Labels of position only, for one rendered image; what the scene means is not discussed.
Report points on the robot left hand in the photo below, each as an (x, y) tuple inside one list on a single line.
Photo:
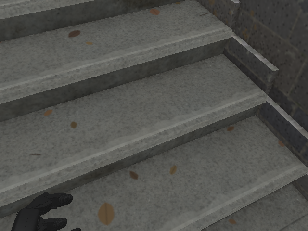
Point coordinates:
[(29, 218)]

